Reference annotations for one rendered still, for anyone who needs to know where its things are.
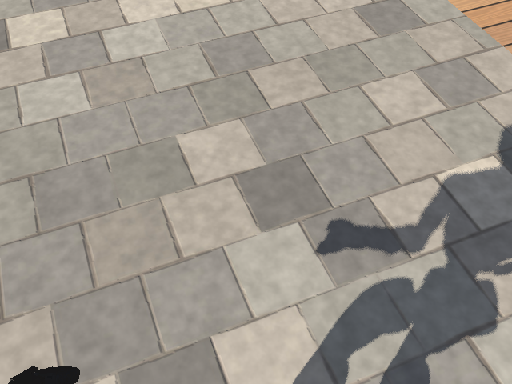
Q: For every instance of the robot left hand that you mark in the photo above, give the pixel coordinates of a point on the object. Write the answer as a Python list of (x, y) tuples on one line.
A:
[(50, 375)]

